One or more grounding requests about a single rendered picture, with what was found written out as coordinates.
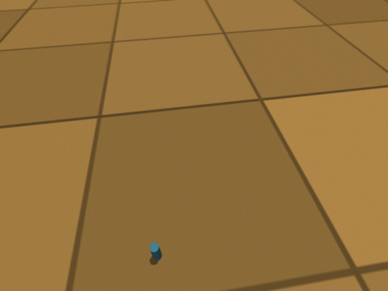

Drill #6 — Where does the can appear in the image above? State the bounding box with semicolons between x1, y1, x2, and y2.
150;242;162;260

